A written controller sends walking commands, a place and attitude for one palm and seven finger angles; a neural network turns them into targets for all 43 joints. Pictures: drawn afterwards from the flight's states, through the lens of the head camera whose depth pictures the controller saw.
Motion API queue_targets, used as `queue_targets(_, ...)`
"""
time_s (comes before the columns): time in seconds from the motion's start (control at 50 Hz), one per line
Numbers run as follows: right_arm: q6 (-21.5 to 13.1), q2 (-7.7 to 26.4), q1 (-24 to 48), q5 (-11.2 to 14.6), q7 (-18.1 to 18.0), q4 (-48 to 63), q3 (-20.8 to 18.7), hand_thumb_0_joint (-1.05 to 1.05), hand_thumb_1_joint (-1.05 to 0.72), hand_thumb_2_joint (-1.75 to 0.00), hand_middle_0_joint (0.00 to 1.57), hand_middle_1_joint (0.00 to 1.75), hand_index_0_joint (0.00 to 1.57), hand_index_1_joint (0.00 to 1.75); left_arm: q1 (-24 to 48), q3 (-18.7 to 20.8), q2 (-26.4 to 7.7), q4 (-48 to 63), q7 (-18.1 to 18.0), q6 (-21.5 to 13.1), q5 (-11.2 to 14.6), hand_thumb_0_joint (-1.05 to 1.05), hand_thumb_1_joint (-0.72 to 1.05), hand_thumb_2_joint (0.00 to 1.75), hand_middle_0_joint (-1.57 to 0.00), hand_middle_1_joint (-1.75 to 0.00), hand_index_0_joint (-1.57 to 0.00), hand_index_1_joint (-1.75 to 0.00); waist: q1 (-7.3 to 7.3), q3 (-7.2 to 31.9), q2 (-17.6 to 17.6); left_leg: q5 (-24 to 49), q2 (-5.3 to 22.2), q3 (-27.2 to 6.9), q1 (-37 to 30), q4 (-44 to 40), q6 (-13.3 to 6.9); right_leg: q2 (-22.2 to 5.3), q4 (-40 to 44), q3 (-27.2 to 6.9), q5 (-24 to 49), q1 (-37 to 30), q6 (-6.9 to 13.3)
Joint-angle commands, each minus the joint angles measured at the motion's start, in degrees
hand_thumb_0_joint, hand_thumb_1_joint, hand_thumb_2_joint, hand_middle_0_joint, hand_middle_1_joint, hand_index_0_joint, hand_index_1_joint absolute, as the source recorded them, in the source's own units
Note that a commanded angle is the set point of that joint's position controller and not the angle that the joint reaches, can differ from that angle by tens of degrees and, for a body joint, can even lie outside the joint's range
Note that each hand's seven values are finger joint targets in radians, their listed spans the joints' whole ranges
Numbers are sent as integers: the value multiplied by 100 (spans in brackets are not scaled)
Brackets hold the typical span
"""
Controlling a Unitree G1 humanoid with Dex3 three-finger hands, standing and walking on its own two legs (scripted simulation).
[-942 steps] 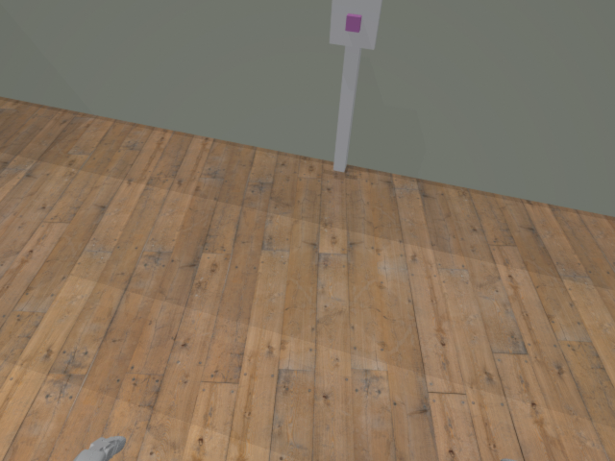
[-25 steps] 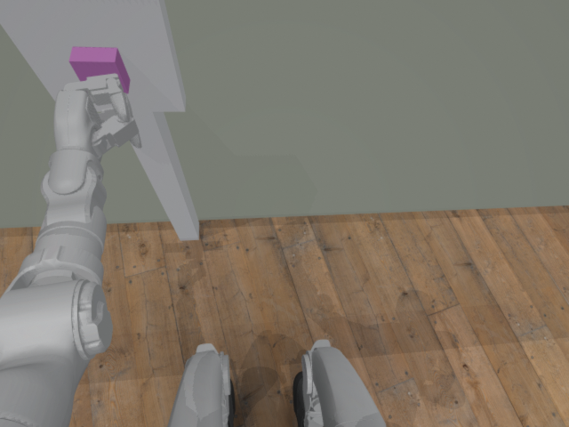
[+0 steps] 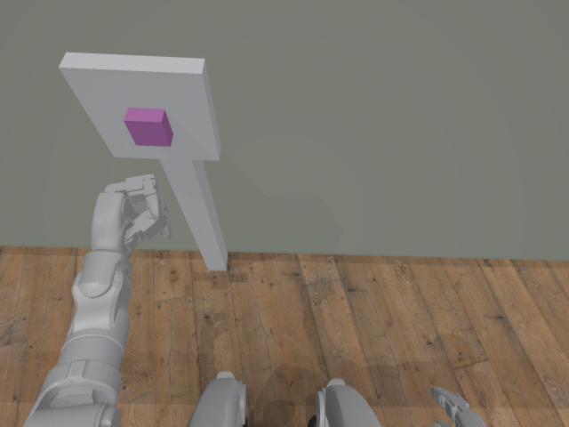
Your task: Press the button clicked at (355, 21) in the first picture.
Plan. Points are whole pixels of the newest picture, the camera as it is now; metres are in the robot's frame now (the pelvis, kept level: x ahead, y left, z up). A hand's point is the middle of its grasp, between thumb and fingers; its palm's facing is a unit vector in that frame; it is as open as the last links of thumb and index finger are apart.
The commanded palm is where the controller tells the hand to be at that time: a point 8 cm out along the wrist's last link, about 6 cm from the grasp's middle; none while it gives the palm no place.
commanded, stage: draw the hand back to the body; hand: left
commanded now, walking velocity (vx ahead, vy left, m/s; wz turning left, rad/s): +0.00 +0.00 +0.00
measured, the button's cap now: (150, 126) +0.52 +0.21 +0.06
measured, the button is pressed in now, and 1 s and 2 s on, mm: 0 0 0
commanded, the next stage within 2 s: step back with the hand held close in 1.58 s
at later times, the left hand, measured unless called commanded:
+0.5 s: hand (109, 246) +0.31 +0.20 +0.11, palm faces +0.04 -1.00 -0.04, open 3.1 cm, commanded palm +0.28 +0.25 +0.12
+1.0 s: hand out of the picture +0.23 +0.23 +0.20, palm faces +0.33 -0.89 -0.31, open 3.1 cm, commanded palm +0.19 +0.28 +0.22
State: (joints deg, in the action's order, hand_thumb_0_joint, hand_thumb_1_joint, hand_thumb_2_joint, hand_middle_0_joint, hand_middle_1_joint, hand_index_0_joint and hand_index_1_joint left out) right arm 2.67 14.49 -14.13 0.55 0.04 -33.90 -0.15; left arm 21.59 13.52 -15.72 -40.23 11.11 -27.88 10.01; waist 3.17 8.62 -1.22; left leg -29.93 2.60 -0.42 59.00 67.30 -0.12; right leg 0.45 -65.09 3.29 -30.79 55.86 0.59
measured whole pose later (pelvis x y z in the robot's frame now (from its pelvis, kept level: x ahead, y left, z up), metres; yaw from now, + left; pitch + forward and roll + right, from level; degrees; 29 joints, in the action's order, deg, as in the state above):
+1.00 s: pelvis +0.02 +0.01 +0.09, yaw +1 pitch -1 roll -1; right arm -3.1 12.8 -10.9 1.4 -6.1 -31.9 4.0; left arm -20.5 8.0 -17.3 13.9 -6.9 -2.1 3.8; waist -2.8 1.5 -3.4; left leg -17.5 0.3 0.9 14.4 32.7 -0.9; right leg -1.0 -30.7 2.4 -18.3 11.5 -0.4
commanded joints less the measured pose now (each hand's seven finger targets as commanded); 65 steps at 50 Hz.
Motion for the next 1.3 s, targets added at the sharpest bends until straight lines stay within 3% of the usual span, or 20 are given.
queue_targets(0.0,-183,837,-537,1,-121,326,-318,0,-90,-90,20,30,20,30,2322,176,-969,1090,40,-412,94,0,90,90,-130,-150,-130,-150,313,2197,-202,2171,-195,-112,-1702,-474,-95,120,662,-195,2407,-894,26)
queue_targets(0.08,-262,827,-454,-19,-145,341,-324,0,-90,-90,20,30,20,30,2303,195,-1006,1194,56,-520,50,0,90,90,-130,-150,-130,-150,194,2633,-488,2451,-185,-162,-2043,-442,-58,108,540,-173,2424,-798,68)
queue_targets(0.16,-234,815,-329,69,-94,759,-316,0,-90,-90,20,30,20,30,901,387,-1217,2276,94,-243,228,0,90,90,-130,-150,-130,-150,-240,3457,-813,3116,-195,-112,-2854,-853,-37,140,770,-148,2879,-1710,96)
queue_targets(0.28,-169,756,-162,223,-183,1058,-234,0,-90,-90,20,30,20,30,-194,352,-1006,2665,28,529,508,0,90,90,-130,-150,-130,-150,-77,1926,384,2033,-236,48,-2053,-1512,-158,162,1509,-123,2584,-2422,-38)
queue_targets(0.32,-210,778,-94,238,-227,1095,-218,0,-90,-90,20,30,20,30,-207,302,-950,2817,23,577,561,0,90,90,-130,-150,-130,-150,-4,1505,506,1606,-252,56,-1999,-1670,-177,138,1751,-154,2150,-2402,-61)
queue_targets(0.38,-304,769,-22,240,-261,1104,-180,0,-90,-90,20,30,20,30,-364,126,-813,3001,104,533,586,0,90,90,-130,-150,-130,-150,36,1159,241,1382,-270,42,-2265,-1838,-186,134,1967,-150,1807,-2310,-34)
queue_targets(0.46,-468,745,125,265,-310,1166,-147,0,-90,-90,20,30,20,30,-574,-21,-879,3658,274,480,609,0,90,90,-130,-150,-130,-150,-33,1204,-322,1413,-247,-44,-2843,-2078,-175,145,2108,-114,1663,-2397,38)
queue_targets(0.52,-609,718,266,279,-351,1257,-123,0,-90,-90,20,30,20,30,-1067,232,-1102,4149,334,545,734,0,90,90,-130,-150,-130,-150,-191,1277,-386,1461,-245,-75,-3087,-2289,-157,137,2230,-82,1650,-2688,53)
queue_targets(0.58,-710,690,423,308,-380,1325,-65,0,-90,-90,20,30,20,30,-1388,347,-1193,4428,313,722,809,0,90,90,-130,-150,-130,-150,-249,920,-421,1309,-240,-98,-3123,-2503,-142,122,2390,-63,1474,-2780,52)
queue_targets(0.6,-631,590,712,268,-500,1370,-103,0,-90,-90,20,30,20,30,-1490,285,-1691,4829,-445,994,-5,0,90,90,-130,-150,-130,-150,-502,993,-374,1200,-248,-52,-3391,-2816,-159,-35,2772,-330,1257,-2916,147)
queue_targets(0.62,-625,519,689,255,-569,1441,-55,0,-90,-90,20,30,20,30,-1846,66,-1261,4924,-837,1228,-95,0,90,90,-130,-150,-130,-150,-353,610,-274,1086,-221,-57,-3450,-2977,-150,-57,2926,-285,1148,-2884,120)
queue_targets(0.64,-656,537,681,253,-601,1465,-47,0,-90,-90,20,30,20,30,-1990,-17,-1177,5169,-1037,1364,-129,0,90,90,-130,-150,-130,-150,-343,475,23,979,-185,-126,-3437,-3071,-156,-58,3021,-258,1041,-2912,95)
queue_targets(0.66,-634,501,709,244,-622,1423,-28,0,-90,-90,20,30,20,30,-2420,-232,-938,5137,-1190,1527,-237,0,90,90,-130,-150,-130,-150,-346,291,-237,1005,-178,-39,-3561,-3134,-163,-86,3084,-269,1077,-3020,86)
queue_targets(0.72,-605,510,702,214,-665,1354,14,0,-90,-90,20,30,20,30,-2609,-145,-1062,5675,-1543,1791,-418,0,90,90,-130,-150,-130,-150,-343,315,-244,1470,-163,-55,-4017,-3345,-159,-82,3271,-174,1591,-3444,100)
queue_targets(0.74,-617,534,709,181,-674,1322,24,0,-90,-90,20,30,20,30,-2779,-107,-1113,5716,-1601,1865,-435,0,90,90,-130,-150,-130,-150,-365,273,-15,1597,-157,-39,-4070,-3409,-182,-64,3377,-187,1704,-3604,88)
queue_targets(0.82,-701,497,806,144,-702,1246,75,0,-90,-90,20,30,20,30,-2728,-135,-1064,6267,-1795,2046,-566,0,90,90,-130,-150,-130,-150,-361,116,-175,1838,-133,-78,-4617,-3764,-157,-76,3646,-129,1921,-3884,83)
queue_targets(0.92,-867,442,898,89,-664,1114,138,0,-90,-90,20,30,20,30,-3316,-48,-1016,6835,-1872,2189,-621,0,90,90,-130,-150,-130,-150,-470,-106,-350,2412,-127,-76,-5047,-4104,-125,-81,3924,-80,2360,-4338,82)
queue_targets(1.04,-978,414,978,-4,-565,991,111,0,-90,-90,20,30,20,30,-4357,451,-1188,7250,-1853,2240,-599,0,90,90,-130,-150,-130,-150,-634,-259,32,3000,-125,35,-5190,-4297,-133,-68,4189,-63,2955,-4844,53)
queue_targets(1.12,-1003,361,986,-14,-519,963,88,0,-90,-90,20,30,20,30,-4598,621,-1183,7724,-1827,2184,-609,0,90,90,-130,-150,-130,-150,-646,-235,-197,3311,-136,105,-5351,-4315,-132,-88,4244,-79,3254,-4986,31)
queue_targets(1.28,-1164,332,1056,-22,-518,953,24,0,-90,-90,20,30,20,30,-5091,1078,-1411,8395,-1844,2041,-598,0,90,90,-130,-150,-130,-150,-731,-318,-195,3303,-152,154,-5472,-4324,-148,-67,4375,-111,3348,-5022,3)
